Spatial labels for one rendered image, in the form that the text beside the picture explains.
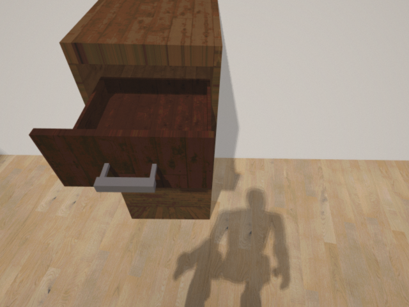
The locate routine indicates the handle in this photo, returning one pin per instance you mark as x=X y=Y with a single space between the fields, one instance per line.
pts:
x=125 y=184

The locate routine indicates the drawer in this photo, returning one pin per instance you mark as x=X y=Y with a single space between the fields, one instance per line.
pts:
x=132 y=123

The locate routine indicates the cabinet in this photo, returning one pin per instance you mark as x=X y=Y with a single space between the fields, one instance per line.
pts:
x=153 y=39

